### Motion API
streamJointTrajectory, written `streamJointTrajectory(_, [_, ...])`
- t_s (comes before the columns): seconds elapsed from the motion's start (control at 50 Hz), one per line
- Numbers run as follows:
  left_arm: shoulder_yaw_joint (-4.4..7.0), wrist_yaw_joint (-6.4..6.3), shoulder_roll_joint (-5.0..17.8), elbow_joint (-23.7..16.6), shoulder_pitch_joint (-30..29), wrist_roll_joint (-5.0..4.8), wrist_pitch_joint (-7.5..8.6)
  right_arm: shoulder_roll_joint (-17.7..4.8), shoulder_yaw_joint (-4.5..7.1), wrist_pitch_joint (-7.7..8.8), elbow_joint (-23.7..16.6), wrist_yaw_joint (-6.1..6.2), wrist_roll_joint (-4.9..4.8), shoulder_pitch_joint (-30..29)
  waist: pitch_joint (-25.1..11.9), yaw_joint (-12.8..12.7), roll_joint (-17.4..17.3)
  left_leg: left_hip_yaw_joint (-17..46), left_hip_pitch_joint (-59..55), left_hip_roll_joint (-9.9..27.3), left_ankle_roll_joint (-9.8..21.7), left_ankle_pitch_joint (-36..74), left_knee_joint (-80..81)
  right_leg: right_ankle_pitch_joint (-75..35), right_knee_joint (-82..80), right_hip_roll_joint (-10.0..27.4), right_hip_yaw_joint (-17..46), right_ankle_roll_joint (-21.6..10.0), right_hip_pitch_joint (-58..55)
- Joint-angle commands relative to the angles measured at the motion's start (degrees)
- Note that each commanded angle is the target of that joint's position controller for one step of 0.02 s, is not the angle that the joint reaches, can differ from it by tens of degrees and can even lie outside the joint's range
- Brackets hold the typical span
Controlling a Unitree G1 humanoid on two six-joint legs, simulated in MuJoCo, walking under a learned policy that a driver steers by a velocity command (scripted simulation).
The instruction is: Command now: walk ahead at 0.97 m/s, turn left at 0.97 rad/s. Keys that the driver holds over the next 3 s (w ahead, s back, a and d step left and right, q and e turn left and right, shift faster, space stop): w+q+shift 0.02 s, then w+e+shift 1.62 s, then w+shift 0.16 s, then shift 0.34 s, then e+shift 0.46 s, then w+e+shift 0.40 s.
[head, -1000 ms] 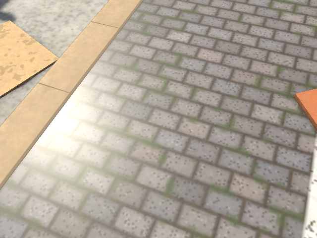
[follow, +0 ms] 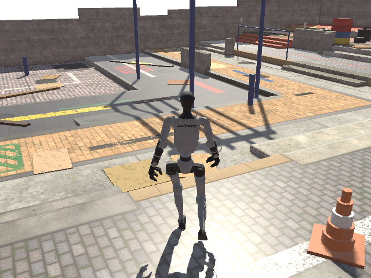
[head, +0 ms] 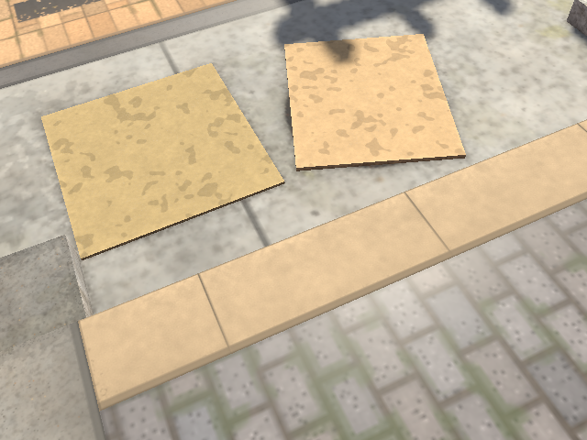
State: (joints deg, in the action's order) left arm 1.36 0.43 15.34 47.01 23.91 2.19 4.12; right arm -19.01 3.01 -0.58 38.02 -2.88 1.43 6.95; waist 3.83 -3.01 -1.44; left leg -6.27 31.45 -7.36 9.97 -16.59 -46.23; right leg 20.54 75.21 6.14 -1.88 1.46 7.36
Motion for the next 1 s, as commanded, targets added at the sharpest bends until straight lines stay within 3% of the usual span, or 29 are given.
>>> streamJointTrajectory(0.02, [0.87,-0.21,8.37,-12.08,-10.25,0.01,3.61,-12.73,4.82,0.83,1.73,2.27,-0.1,15.09,-7.54,6.69,5.47,41.13,-37.66,18.26,10.0,-4.34,30.82,-3.74,8.77,0.44,5.67,-1.07,39.4])
streamJointTrajectory(0.06, [0.26,-0.03,6.81,-9.28,-3.56,1.37,1.12,-7.02,2.5,2.6,1.01,2.93,0.05,9.31,-4.28,0.55,6.08,31.02,-23.25,14.94,8.7,0.91,31.93,-1.8,2.75,3.29,5.5,-0.53,31.12])
streamJointTrajectory(0.1, [-0.19,0.55,5.29,-9.1,-4.57,1.42,-0.99,-4.11,1.11,4.71,2.5,2.47,-0.35,10.64,-1.19,-0.39,3.81,25.86,-15.61,13.44,8.25,6.08,34.84,-1.25,-4.06,4.61,3.84,0.06,29.24])
streamJointTrajectory(0.2, [-1.27,2.08,3.1,-12.26,-18.83,-1.32,-0.82,-3.8,0.6,7.65,5.26,1.25,-1.33,15.06,4.05,4.46,1.64,9.37,-17.12,7.57,-0.13,30.91,40.75,-26.49,-29.11,2.01,-3.14,-3.65,27.71])
streamJointTrajectory(0.3, [-0.52,2.78,5.14,-10.28,-19.2,-2.36,-0.31,-7.81,0.68,8.11,8.03,3.26,-0.58,17.67,0.32,3.74,-1.98,2.45,-35.79,13.12,-5.59,65.07,39.69,-30.81,-39.42,-7.64,-6.41,-8.37,21.22])
streamJointTrajectory(0.34, [0.68,2.37,8.35,-7.21,-10.04,-2.1,-0.92,-10.04,1.4,6.54,7.62,5.01,1.35,15.29,-5.93,-1.91,-5.42,0.76,-41.21,15.77,-7.61,85.36,26.22,-22.11,-37.85,-12.51,-8.04,-9.59,13.17])
streamJointTrajectory(0.38, [3.1,1.36,12.33,0.29,14.21,-2.02,-1.77,-11.55,2.16,4.46,5.79,5.99,2.56,7.52,-12.85,-14.85,-3.76,-1.13,-32.92,15.11,-8.82,85.48,-8.68,-16.3,-41.39,-12.17,-4.22,-13.4,-7.23])
streamJointTrajectory(0.4, [4.37,0.42,14.41,2.53,20.09,-2.15,-2.52,-7.75,1.28,4.83,4.87,5.41,2.43,3.29,-11.65,-16.72,4.57,-0.84,-16.52,6.57,-8.2,38.64,-35.64,-9.84,-39.92,-8.06,2.93,-15.95,-17.44])
streamJointTrajectory(0.42, [4.58,0.16,17.05,0.86,9.91,-0.46,-2.74,1.07,-1.06,6.24,0.0,3.69,-0.16,11.28,-14.12,-1.85,23.6,6.92,14.29,-1.79,-12.24,-13.36,-53.7,-8.91,-45.34,6.2,38.77,-28.29,-32.22])
streamJointTrajectory(0.44, [4.57,0.33,13.67,-2.38,4.77,-1.29,-2.65,-1.8,-2.18,7.56,-1.38,3.76,0.74,8.37,-16.65,-4.23,9.99,14.51,18.76,1.7,-10.49,-7.78,-51.05,-1.76,-56.18,8.8,50.1,-29.61,-29.61])
streamJointTrajectory(0.48, [3.58,0.13,8.55,-1.35,1.81,-1.84,-2.41,-4.41,-2.34,8.47,-1.76,2.97,1.64,3.86,-5.43,0.65,-5.2,13.83,12.25,8.25,-8.58,-0.16,-36.53,4.78,-62.11,4.99,39.92,-23.05,-9.31])
streamJointTrajectory(0.54, [2.96,-0.34,8.81,-1.19,0.18,-1.7,-0.28,-2.48,-3.84,4.43,-3.55,2.46,3.67,3.22,1.17,5.72,-2.73,11.27,5.01,11.61,-11.73,-2.1,-23.42,-0.41,-64.72,-2.04,30.03,-21.06,10.24])
streamJointTrajectory(0.6, [3.93,-0.28,11.0,-1.82,-0.69,-2.07,0.62,-1.22,-5.14,4.08,-7.68,1.82,2.14,-6.13,4.34,3.39,1.14,6.76,-2.29,11.87,-13.42,9.29,-4.07,-12.12,-67.47,-6.4,23.95,-19.83,20.19])
streamJointTrajectory(0.64, [4.49,0.09,12.08,-1.93,-0.31,-3.2,0.52,0.81,-5.51,3.87,-9.33,1.37,1.35,-9.55,2.28,0.66,2.34,3.7,-9.55,8.62,-13.07,20.33,3.86,-27.48,-66.46,-8.43,21.73,-16.32,20.04])
streamJointTrajectory(0.66, [4.34,0.54,12.19,-2.03,-1.4,-2.96,0.39,2.1,-5.23,4.09,-7.95,1.26,0.79,-5.57,-3.07,1.58,3.37,1.09,-19.98,5.72,-12.51,28.13,-3.13,-39.49,-63.38,-8.13,20.12,-15.16,23.13])
streamJointTrajectory(0.68, [4.49,0.42,12.32,-2.75,-3.17,-2.4,0.19,-0.06,-3.96,4.87,-5.0,1.27,1.14,1.15,-7.23,3.81,4.99,4.17,-22.45,6.33,-10.96,31.45,-7.7,-46.72,-55.83,-7.68,18.66,-13.95,18.41])
streamJointTrajectory(0.7, [4.79,0.4,12.99,-2.29,-0.64,-1.86,-0.16,-3.14,-2.71,5.4,-6.1,1.54,0.89,-1.3,-8.23,1.78,3.63,5.05,-15.17,5.51,-9.93,30.83,-4.01,-45.76,-51.15,-9.38,18.48,-13.31,10.62])
streamJointTrajectory(0.72, [4.83,0.26,13.0,-2.75,-1.78,-1.88,-0.41,-3.14,-2.6,6.2,-6.48,1.79,1.37,-1.1,-8.32,2.44,4.46,5.1,-16.47,4.3,-9.01,27.35,-0.27,-50.16,-45.74,-9.55,18.45,-12.45,8.47])
streamJointTrajectory(0.74, [5.16,0.31,14.16,-4.21,-7.72,-2.09,-0.38,-4.36,-1.83,7.19,-4.81,2.57,1.2,8.24,-11.23,8.48,5.39,6.14,-28.83,3.35,-8.97,26.75,3.3,-53.49,-34.29,-11.15,17.88,-10.87,13.15])
streamJointTrajectory(0.76, [5.53,0.25,15.63,-6.48,-16.89,-2.19,-0.09,-5.51,-0.68,7.77,-0.9,3.38,0.9,24.7,-15.87,20.01,6.26,7.82,-45.73,4.99,-9.36,27.72,5.25,-52.55,-16.1,-11.17,18.36,-9.37,21.68])
streamJointTrajectory(0.78, [4.76,0.35,10.96,-8.9,-22.28,-2.23,0.68,-9.43,1.14,8.12,3.34,4.17,1.08,38.27,-17.81,26.87,-3.58,11.12,-58.12,10.93,-9.14,21.84,9.6,-31.07,6.43,-14.83,14.06,-7.0,32.54])
streamJointTrajectory(0.8, [1.92,-0.37,0.93,-10.57,-10.53,-3.91,0.78,-8.54,0.59,8.91,1.0,3.8,2.29,27.44,-18.13,12.73,-20.98,35.09,-62.42,31.98,-5.42,11.64,15.34,6.58,18.41,-13.67,11.26,-5.19,47.56])
streamJointTrajectory(0.82, [0.89,-1.87,2.63,-9.43,-10.79,-1.56,0.03,-4.44,-0.41,8.82,-2.54,2.95,2.22,19.69,-11.14,10.17,-10.6,38.1,-50.09,32.06,-4.7,13.5,21.58,5.4,16.02,-8.06,6.7,-5.23,49.05])
streamJointTrajectory(0.84, [1.31,-1.13,5.74,-9.52,-10.52,0.06,-1.58,-5.98,0.37,9.17,-3.39,3.51,1.69,13.32,-8.05,5.65,-7.81,45.0,-42.02,33.49,0.95,-2.99,28.28,2.34,13.98,-8.05,6.55,-5.17,51.22])
streamJointTrajectory(0.86, [2.06,-0.03,8.35,-11.49,-16.65,1.66,-3.1,-6.3,0.88,9.73,-2.47,3.42,0.82,11.56,-0.36,5.65,-0.27,42.8,-30.12,32.85,2.01,-7.13,32.14,0.5,9.58,-3.62,7.27,-4.85,49.32])
streamJointTrajectory(0.9, [2.56,3.1,9.08,-15.79,-23.24,1.43,-5.11,-5.53,0.83,11.48,0.92,3.0,0.11,10.43,8.12,3.62,-1.85,29.38,-18.98,28.85,0.63,-3.39,35.44,-3.21,-1.8,-0.27,7.74,-4.62,46.87])
streamJointTrajectory(0.92, [2.46,4.08,8.03,-16.67,-23.49,0.6,-5.57,-4.33,0.66,11.39,1.56,2.85,-0.67,8.19,6.79,1.76,-0.56,19.73,-13.95,23.39,-2.07,-5.99,39.21,-10.06,-9.72,-0.76,5.84,-5.48,38.74])
streamJointTrajectory(0.96, [2.44,6.16,7.99,-17.12,-21.28,0.86,-5.09,-6.31,1.22,11.21,2.61,3.31,-1.85,4.66,5.69,-1.02,-3.41,7.93,-8.68,20.38,-4.26,1.01,40.64,-21.88,-23.47,-2.87,0.56,-7.37,24.76])
streamJointTrajectory(1.0, [2.77,6.25,7.69,-14.72,-17.38,1.16,-4.98,-7.41,1.88,9.5,3.94,3.63,-1.2,5.18,2.02,-1.63,-1.87,-0.31,-11.7,17.26,-5.7,11.69,36.11,-22.58,-23.67,-5.61,-4.99,-9.33,16.18])
